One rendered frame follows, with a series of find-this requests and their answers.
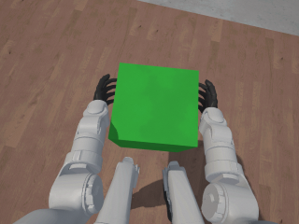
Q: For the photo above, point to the left robot thigh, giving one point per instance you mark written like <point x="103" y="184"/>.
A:
<point x="117" y="204"/>

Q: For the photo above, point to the left robot upper arm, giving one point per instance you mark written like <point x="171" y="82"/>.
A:
<point x="74" y="198"/>

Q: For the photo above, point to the robot right forearm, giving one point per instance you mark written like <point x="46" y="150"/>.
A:
<point x="219" y="148"/>

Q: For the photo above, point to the robot left forearm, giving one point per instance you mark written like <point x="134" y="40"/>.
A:
<point x="86" y="153"/>

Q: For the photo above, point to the left robot hand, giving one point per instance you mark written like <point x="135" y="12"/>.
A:
<point x="102" y="89"/>

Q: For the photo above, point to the robot thigh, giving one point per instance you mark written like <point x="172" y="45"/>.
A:
<point x="117" y="204"/>
<point x="184" y="207"/>

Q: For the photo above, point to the right robot upper arm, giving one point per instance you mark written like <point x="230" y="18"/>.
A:
<point x="225" y="203"/>

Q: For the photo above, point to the right robot thigh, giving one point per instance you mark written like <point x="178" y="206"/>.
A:
<point x="184" y="207"/>

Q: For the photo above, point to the right robot hand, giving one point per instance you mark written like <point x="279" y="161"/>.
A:
<point x="210" y="96"/>

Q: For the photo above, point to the carton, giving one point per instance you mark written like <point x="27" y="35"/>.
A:
<point x="155" y="108"/>

